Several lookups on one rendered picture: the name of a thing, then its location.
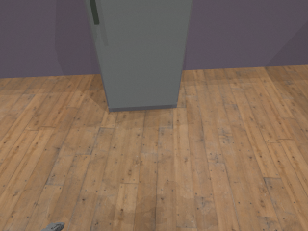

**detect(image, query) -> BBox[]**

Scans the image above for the fridge door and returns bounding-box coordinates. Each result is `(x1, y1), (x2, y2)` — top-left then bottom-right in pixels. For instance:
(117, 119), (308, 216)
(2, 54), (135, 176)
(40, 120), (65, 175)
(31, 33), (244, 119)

(86, 0), (192, 109)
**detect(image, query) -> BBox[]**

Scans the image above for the handle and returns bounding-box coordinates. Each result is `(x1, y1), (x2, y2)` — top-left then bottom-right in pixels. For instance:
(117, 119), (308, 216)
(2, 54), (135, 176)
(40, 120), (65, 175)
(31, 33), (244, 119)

(90, 0), (100, 25)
